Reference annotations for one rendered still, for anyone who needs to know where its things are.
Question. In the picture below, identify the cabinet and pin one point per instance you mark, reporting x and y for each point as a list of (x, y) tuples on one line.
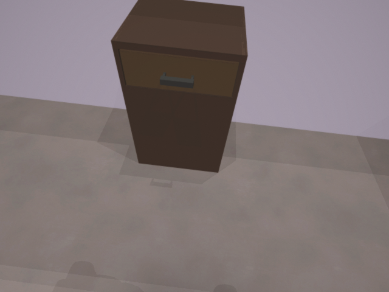
[(185, 130)]

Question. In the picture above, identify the handle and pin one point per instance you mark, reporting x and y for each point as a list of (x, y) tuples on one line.
[(175, 81)]

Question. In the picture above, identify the drawer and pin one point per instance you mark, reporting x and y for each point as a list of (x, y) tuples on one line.
[(216, 77)]

